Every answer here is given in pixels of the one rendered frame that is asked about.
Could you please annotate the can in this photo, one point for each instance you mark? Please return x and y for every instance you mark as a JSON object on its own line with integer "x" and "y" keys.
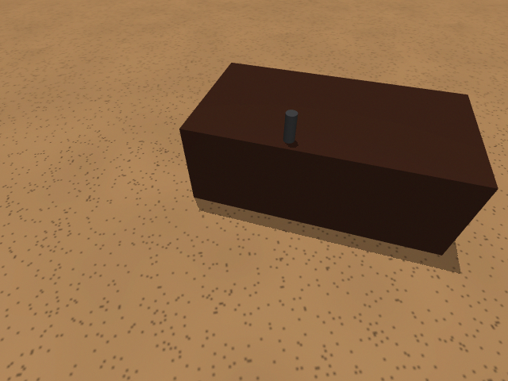
{"x": 291, "y": 117}

